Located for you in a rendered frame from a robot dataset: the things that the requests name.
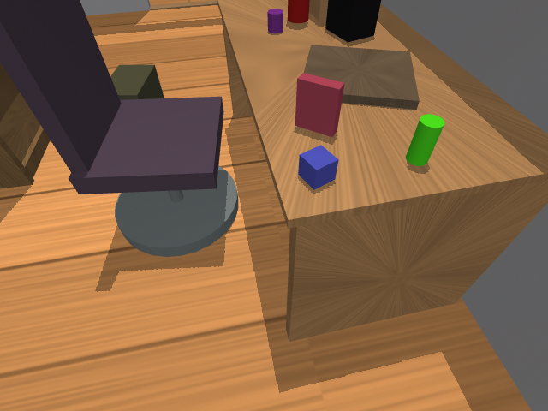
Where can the desk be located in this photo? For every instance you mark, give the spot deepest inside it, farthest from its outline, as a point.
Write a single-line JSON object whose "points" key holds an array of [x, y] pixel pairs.
{"points": [[386, 238]]}

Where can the office chair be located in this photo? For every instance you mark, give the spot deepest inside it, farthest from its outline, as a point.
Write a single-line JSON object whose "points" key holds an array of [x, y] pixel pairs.
{"points": [[160, 154]]}

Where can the bookshelf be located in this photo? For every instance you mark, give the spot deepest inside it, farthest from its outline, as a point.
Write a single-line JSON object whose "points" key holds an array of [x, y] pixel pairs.
{"points": [[22, 139]]}

